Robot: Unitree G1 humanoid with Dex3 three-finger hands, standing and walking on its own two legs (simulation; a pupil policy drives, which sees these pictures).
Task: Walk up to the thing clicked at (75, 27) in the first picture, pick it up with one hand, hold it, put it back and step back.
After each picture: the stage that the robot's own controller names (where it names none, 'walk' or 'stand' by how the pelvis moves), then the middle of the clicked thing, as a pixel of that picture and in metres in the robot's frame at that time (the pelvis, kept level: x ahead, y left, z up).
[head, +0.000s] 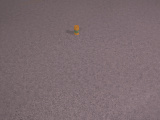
stand; (76, 30) +1.68 +0.08 -0.72
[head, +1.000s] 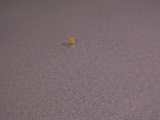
walk; (72, 42) +1.54 +0.26 -0.72
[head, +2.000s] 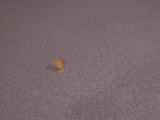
walk; (59, 66) +0.99 +0.32 -0.72
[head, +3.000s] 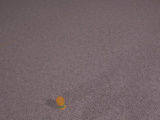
walk; (61, 103) +0.63 +0.25 -0.72
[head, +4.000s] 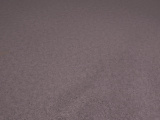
stand; out of the picture +0.44 +0.17 -0.70
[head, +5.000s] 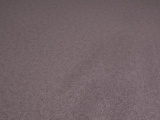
stand; out of the picture +0.37 +0.21 -0.72
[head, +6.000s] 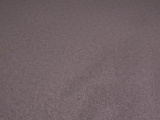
stand; out of the picture +0.36 +0.17 -0.71
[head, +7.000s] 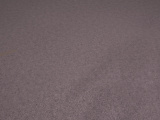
stand; out of the picture +0.36 +0.15 -0.72
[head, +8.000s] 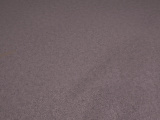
stand; out of the picture +0.36 +0.16 -0.72
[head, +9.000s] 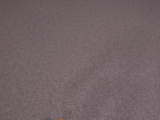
stand; out of the picture +0.39 +0.17 -0.72
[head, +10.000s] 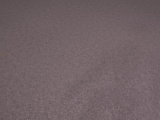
stand; out of the picture +0.37 +0.16 -0.72
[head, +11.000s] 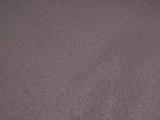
stand; out of the picture +0.34 +0.10 -0.71
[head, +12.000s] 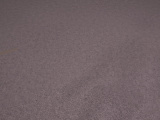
stand; out of the picture +0.37 +0.13 -0.71
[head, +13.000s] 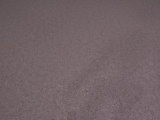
stand; out of the picture +0.39 +0.13 -0.72
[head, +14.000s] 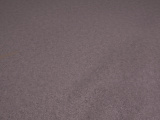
stand; out of the picture +0.36 +0.13 -0.72
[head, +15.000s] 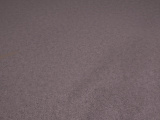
stand; out of the picture +0.36 +0.14 -0.72
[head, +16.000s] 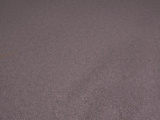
stand; out of the picture +0.36 +0.13 -0.72
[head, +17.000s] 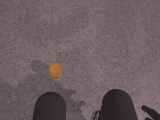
go down; (55, 71) +0.44 +0.10 -0.41
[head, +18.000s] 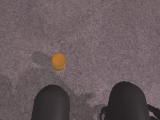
go down; (59, 63) +0.46 +0.09 -0.33
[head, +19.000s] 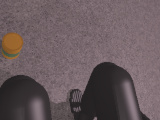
close in; (11, 46) +0.47 +0.13 -0.24
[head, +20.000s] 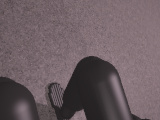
close; out of the picture +0.47 +0.16 -0.24
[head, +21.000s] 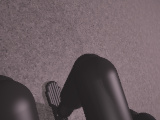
lift; out of the picture +0.46 +0.16 -0.23
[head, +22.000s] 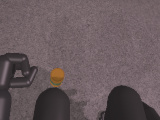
lift; (56, 77) +0.42 +0.11 -0.34
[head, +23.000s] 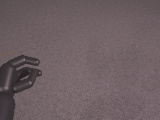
go down; out of the picture +0.34 +0.11 -0.67
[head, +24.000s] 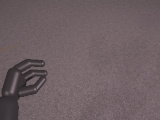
go down; out of the picture +0.34 +0.12 -0.68
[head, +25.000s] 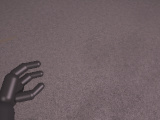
stand; out of the picture +0.34 +0.12 -0.67
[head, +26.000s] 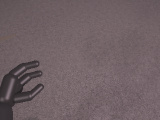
stand; out of the picture +0.34 +0.12 -0.66
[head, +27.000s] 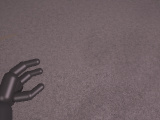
stand; out of the picture +0.34 +0.12 -0.65
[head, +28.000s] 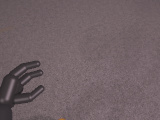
stand; out of the picture +0.35 +0.12 -0.64
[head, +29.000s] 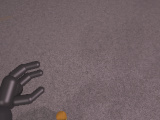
stand; (61, 118) +0.36 +0.12 -0.61
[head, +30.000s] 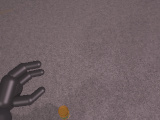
stand; (63, 112) +0.36 +0.12 -0.58
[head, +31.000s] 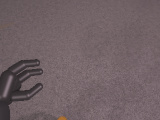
stand; out of the picture +0.35 +0.12 -0.63
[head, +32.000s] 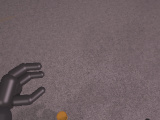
hold; (62, 118) +0.36 +0.12 -0.60
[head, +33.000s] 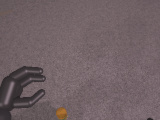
hold; (61, 114) +0.36 +0.12 -0.59
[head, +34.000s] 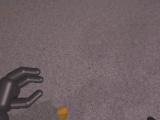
hold; (62, 113) +0.36 +0.12 -0.59
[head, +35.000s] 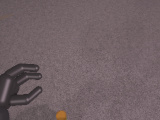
hold; (61, 117) +0.35 +0.12 -0.60
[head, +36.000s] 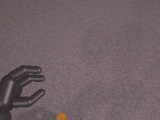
hold; (62, 119) +0.36 +0.12 -0.60
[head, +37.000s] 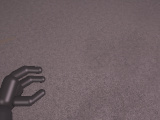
close; out of the picture +0.34 +0.12 -0.66
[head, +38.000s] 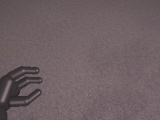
close; out of the picture +0.33 +0.12 -0.68
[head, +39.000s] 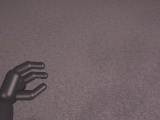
close; out of the picture +0.34 +0.12 -0.68
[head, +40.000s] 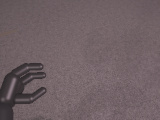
close; out of the picture +0.35 +0.12 -0.64
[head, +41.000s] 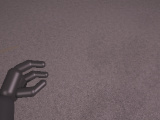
hold; out of the picture +0.33 +0.12 -0.68
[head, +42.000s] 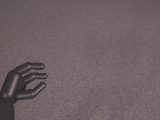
stand; out of the picture +0.34 +0.12 -0.67
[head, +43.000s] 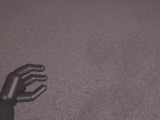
hold; out of the picture +0.33 +0.12 -0.68
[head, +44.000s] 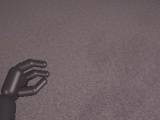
close; out of the picture +0.33 +0.13 -0.68
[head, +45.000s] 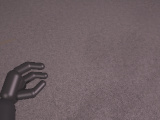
hold; out of the picture +0.34 +0.12 -0.67
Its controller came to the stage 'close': yes
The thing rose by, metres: 0.00
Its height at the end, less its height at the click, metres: +0.00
